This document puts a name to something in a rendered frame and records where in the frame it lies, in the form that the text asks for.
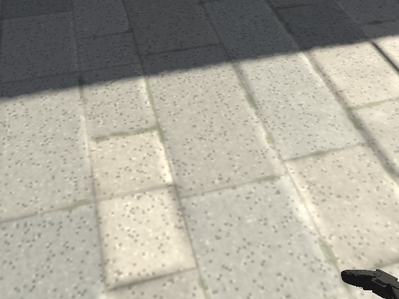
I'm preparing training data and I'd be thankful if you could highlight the robot right hand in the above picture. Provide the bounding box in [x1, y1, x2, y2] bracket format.
[341, 269, 399, 299]

